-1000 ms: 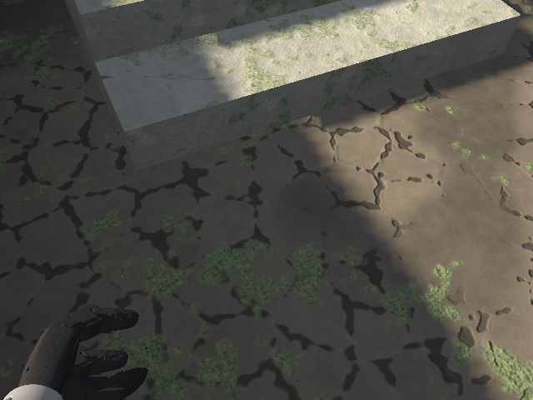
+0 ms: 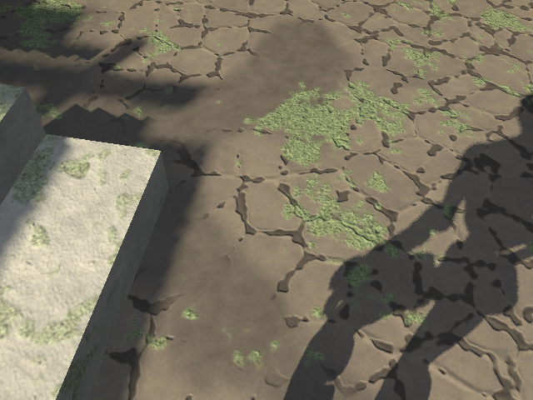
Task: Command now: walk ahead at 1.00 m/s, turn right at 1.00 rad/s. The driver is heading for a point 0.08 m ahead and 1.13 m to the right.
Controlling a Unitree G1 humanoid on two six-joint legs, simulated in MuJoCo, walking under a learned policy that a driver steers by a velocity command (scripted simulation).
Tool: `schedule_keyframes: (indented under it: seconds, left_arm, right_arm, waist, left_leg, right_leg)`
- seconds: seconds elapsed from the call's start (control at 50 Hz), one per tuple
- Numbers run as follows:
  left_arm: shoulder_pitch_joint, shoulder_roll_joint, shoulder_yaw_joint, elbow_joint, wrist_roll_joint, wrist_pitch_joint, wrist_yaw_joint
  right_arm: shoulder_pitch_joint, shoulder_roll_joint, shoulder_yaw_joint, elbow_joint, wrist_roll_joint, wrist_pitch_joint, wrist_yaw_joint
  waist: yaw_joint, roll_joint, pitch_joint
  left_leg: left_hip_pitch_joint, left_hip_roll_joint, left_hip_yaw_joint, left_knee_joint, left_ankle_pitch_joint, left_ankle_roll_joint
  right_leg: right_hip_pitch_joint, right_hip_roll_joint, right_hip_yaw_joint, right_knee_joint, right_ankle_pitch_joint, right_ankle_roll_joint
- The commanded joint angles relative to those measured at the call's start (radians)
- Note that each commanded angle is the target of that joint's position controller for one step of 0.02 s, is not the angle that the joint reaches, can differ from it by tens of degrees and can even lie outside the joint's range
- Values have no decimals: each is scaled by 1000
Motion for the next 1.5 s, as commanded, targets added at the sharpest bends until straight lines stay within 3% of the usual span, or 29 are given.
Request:
schedule_keyframes:
  seconds: [0.02,0.08,0.16,0.2,0.22,0.24,0.26,0.28,0.32,0.42,0.54,0.62,0.66,0.68,0.7,0.72,0.76,0.82,0.98,1.04,1.08,1.1,1.12,1.14,1.18,1.28,1.42,1.46,1.5]
  left_arm:
    - [-38,144,32,-88,-12,-66,6]
    - [-42,156,43,-83,-8,-83,-11]
    - [39,180,57,-49,-30,-80,-24]
    - [38,225,67,-43,-20,-74,-20]
    - [-14,245,70,-51,-15,-76,-23]
    - [-55,141,41,-82,-12,-87,-24]
    - [14,19,6,-148,-47,-84,-18]
    - [25,83,2,-138,-26,-69,-4]
    - [-91,105,8,-123,6,-42,-25]
    - [-255,-1,-25,-233,19,11,-76]
    - [-408,0,-51,-288,21,-3,-106]
    - [-221,77,-23,-211,34,-14,-73]
    - [122,159,23,-93,33,-15,-42]
    - [69,232,38,-84,30,-15,-22]
    - [62,282,47,-126,26,-12,-15]
    - [82,233,50,-94,13,-18,-6]
    - [18,156,33,-47,8,-48,0]
    - [-4,59,-2,-21,-6,-78,4]
    - [88,123,10,49,-40,-120,-11]
    - [103,204,25,73,-20,-105,3]
    - [39,225,32,74,10,-87,6]
    - [86,98,3,43,2,-93,2]
    - [195,9,-21,2,-55,-95,-4]
    - [81,104,-8,8,-27,-84,9]
    - [-29,86,-8,0,-13,-65,-7]
    - [-165,-35,-31,-97,3,0,-57]
    - [-373,-17,-44,-201,1,-8,-102]
    - [-307,23,-28,-173,-7,-14,-88]
    - [-17,93,7,-98,-14,-16,-66]
  right_arm:
    - [6,-159,-37,-89,-15,28,4]
    - [-152,-97,-11,-160,19,23,20]
    - [-174,-142,-28,-169,38,19,12]
    - [-8,-219,-61,-125,36,14,-10]
    - [192,-257,-83,-80,34,9,-26]
    - [408,-334,-110,-41,7,6,-48]
    - [361,-389,-114,-49,-24,1,-42]
    - [217,-336,-119,-67,-11,7,-28]
    - [117,-176,-84,-57,0,13,-23]
    - [209,-117,-61,80,36,-35,0]
    - [229,-178,-61,133,38,-54,5]
    - [273,-309,-77,154,40,-23,-16]
    - [212,-312,-76,132,38,-2,-25]
    - [279,-150,-49,97,6,0,-6]
    - [318,-156,-45,22,54,-6,-2]
    - [169,-211,-54,3,55,-19,-5]
    - [135,-172,-40,17,47,-19,1]
    - [174,-131,-32,38,16,24,26]
    - [-190,-102,-3,-98,33,9,52]
    - [-81,-177,-27,-78,21,8,20]
    - [284,-257,-68,24,27,8,-19]
    - [413,-347,-97,45,-9,4,-40]
    - [351,-381,-108,38,-18,4,-21]
    - [228,-272,-97,10,-3,7,-7]
    - [143,-163,-74,34,-2,-3,-3]
    - [184,-87,-52,135,35,-43,15]
    - [195,-178,-68,160,41,-65,-2]
    - [220,-233,-80,150,42,-39,-15]
    - [161,-303,-101,118,32,2,-26]
  waist:
    - [-49,90,29]
    - [-10,40,49]
    - [41,-11,-15]
    - [-43,-10,-139]
    - [-171,-4,-227]
    - [-253,93,-349]
    - [-132,421,-462]
    - [-80,368,-370]
    - [-70,97,-131]
    - [-14,87,1]
    - [15,37,98]
    - [140,139,-69]
    - [301,129,-225]
    - [139,-118,-272]
    - [102,-187,-457]
    - [142,-32,-331]
    - [51,47,-81]
    - [-37,10,-40]
    - [21,5,67]
    - [-42,-34,-64]
    - [-236,-41,-237]
    - [-232,112,-352]
    - [-108,432,-518]
    - [-104,210,-372]
    - [-71,13,-137]
    - [12,58,33]
    - [40,40,100]
    - [80,86,16]
    - [232,136,-144]
  left_leg:
    - [-147,37,28,-218,-52,-35]
    - [43,-3,73,-519,317,-36]
    - [200,-71,78,-723,470,14]
    - [378,-123,74,-742,317,35]
    - [598,-98,70,-743,259,45]
    - [826,83,-105,-751,-39,70]
    - [937,370,-664,-992,-290,134]
    - [825,372,-794,-1068,-465,177]
    - [565,272,-441,-1045,-262,168]
    - [405,205,-26,-1116,263,116]
    - [290,123,281,-1303,654,131]
    - [506,173,316,-905,1489,145]
    - [301,126,312,-340,1229,137]
    - [16,6,271,14,-41,127]
    - [-239,-95,91,252,-124,119]
    - [-332,-55,27,215,23,129]
    - [-282,7,34,50,94,115]
    - [-148,52,31,-105,72,78]
    - [60,-40,148,-702,614,94]
    - [199,-133,141,-739,424,125]
    - [606,-93,102,-728,272,134]
    - [839,128,-145,-737,-75,158]
    - [953,376,-712,-972,-232,260]
    - [822,314,-658,-1029,-323,230]
    - [549,258,-361,-1055,-82,210]
    - [330,191,60,-1159,232,134]
    - [388,118,404,-1214,891,105]
    - [530,127,411,-1072,1294,98]
    - [528,162,387,-689,1499,108]
  right_leg:
    - [-17,-289,456,-358,206,-187]
    - [-181,-202,375,-393,293,-120]
    - [-13,-232,402,-304,556,-41]
    - [87,-225,395,-33,806,12]
    - [2,-196,368,219,789,40]
    - [-157,-128,298,576,466,56]
    - [-395,-39,192,844,-195,78]
    - [-515,-139,142,910,-101,65]
    - [-517,-244,90,832,11,74]
    - [-556,-318,76,735,55,84]
    - [-304,-236,-86,244,285,50]
    - [-22,-101,-141,152,106,-6]
    - [424,-148,-14,-11,72,-49]
    - [606,-390,282,53,-8,-32]
    - [769,-582,792,-137,-63,-156]
    - [680,-522,702,-230,-13,-129]
    - [366,-454,472,-277,179,-95]
    - [152,-382,324,-355,289,-71]
    - [66,-324,173,-558,635,-27]
    - [285,-358,187,-288,1142,8]
    - [139,-312,174,177,1015,38]
    - [-95,-219,123,577,587,54]
    - [-326,-97,117,896,-128,79]
    - [-412,-189,125,913,-35,58]
    - [-414,-277,92,824,58,64]
    - [-473,-359,57,737,84,81]
    - [-331,-279,-165,227,373,25]
    - [-237,-197,-211,195,310,0]
    - [57,-133,-187,207,172,-31]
